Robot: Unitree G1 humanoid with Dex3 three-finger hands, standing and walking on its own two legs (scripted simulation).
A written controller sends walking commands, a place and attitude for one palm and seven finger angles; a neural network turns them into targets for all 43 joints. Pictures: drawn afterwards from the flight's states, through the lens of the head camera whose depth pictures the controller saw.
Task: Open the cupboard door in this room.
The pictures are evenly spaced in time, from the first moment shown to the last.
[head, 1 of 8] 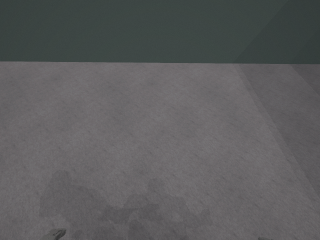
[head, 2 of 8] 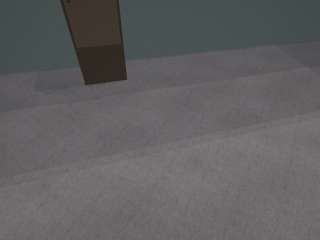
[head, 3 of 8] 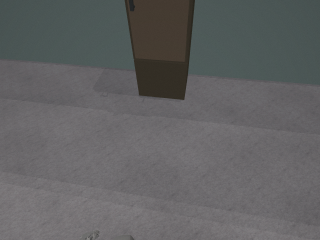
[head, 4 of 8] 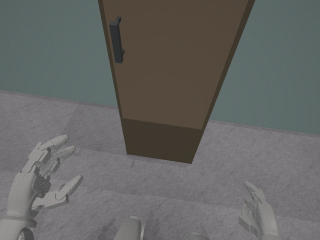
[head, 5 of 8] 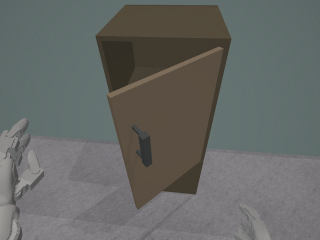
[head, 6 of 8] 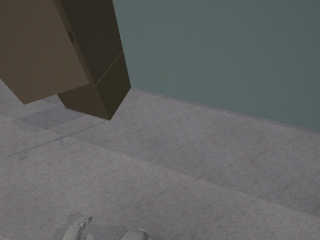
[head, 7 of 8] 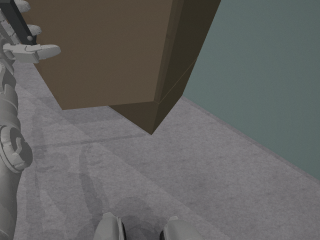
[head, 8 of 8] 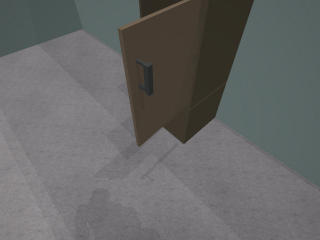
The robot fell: no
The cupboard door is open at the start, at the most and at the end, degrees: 0 95 94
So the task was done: yes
